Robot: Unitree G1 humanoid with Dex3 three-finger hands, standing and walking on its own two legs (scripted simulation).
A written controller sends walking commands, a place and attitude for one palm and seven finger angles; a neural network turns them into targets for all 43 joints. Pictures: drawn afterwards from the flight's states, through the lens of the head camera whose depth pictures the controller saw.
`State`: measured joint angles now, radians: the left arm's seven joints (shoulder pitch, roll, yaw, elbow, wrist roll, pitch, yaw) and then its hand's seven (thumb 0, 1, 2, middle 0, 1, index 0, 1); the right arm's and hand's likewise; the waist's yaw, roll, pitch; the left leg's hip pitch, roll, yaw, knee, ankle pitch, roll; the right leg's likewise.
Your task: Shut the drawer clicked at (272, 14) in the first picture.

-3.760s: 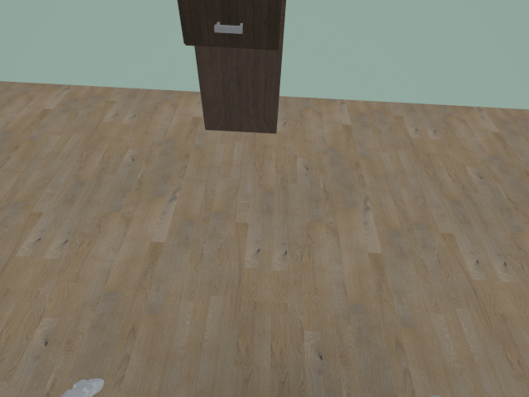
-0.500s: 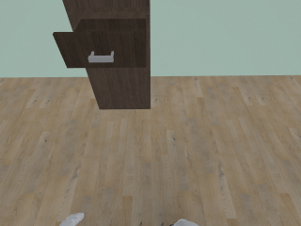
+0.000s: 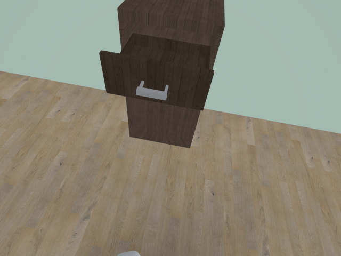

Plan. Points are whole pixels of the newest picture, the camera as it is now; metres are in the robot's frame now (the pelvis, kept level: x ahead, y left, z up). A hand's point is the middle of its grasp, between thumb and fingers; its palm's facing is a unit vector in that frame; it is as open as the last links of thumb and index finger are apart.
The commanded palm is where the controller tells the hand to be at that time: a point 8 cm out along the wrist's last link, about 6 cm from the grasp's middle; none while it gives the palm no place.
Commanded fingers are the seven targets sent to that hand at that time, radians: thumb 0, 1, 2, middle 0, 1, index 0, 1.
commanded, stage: take the last steps up to it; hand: left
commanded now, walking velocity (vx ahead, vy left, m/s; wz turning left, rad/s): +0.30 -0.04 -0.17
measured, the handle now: (153, 89) +0.65 +0.11 -0.02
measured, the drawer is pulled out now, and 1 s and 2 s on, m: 0.28 0.28 0.28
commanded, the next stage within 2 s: come to a stop and stand still in 0.94 s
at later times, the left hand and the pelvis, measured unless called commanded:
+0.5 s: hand (127, 226) +0.22 +0.13 -0.15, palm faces -0.04 -0.98 -0.22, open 7.4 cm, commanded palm none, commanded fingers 0.00 0.90 0.90 -0.20 -0.30 -0.20 -0.30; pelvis +0.13 -0.05 +0.01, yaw -3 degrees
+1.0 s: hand (120, 221) +0.24 +0.15 -0.18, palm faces +0.02 -0.99 -0.13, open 7.4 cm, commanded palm none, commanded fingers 0.00 0.90 0.90 -0.20 -0.30 -0.20 -0.30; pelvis +0.27 -0.01 +0.01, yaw -3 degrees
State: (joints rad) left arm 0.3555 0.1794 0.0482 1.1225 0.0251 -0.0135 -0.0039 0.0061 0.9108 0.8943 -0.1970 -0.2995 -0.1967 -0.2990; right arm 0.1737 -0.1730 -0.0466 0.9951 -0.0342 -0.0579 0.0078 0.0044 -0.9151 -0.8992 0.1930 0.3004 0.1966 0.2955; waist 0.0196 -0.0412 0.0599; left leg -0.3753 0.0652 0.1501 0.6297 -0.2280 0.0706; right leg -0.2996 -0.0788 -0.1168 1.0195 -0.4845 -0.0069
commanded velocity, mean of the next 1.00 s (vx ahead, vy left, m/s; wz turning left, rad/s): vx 0.25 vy -0.01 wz -0.04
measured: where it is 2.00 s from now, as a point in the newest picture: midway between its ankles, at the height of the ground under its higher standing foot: (170, 240)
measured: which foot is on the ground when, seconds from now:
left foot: down 0.00-0.44, up 0.46-0.84, down 0.86-1.00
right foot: up 0.00-0.40, down 0.42-0.86, up 0.88-1.00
